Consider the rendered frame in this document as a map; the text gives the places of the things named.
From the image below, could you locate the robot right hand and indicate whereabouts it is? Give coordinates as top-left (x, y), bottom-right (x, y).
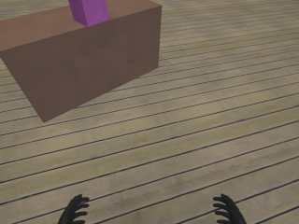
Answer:
top-left (213, 194), bottom-right (247, 224)

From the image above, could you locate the robot left hand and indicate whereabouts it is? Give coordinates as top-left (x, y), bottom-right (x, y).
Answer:
top-left (57, 194), bottom-right (90, 224)

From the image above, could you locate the carton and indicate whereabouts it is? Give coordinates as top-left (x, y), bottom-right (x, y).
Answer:
top-left (68, 0), bottom-right (109, 27)

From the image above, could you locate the pedestal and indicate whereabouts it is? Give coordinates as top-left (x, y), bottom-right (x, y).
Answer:
top-left (0, 0), bottom-right (163, 123)

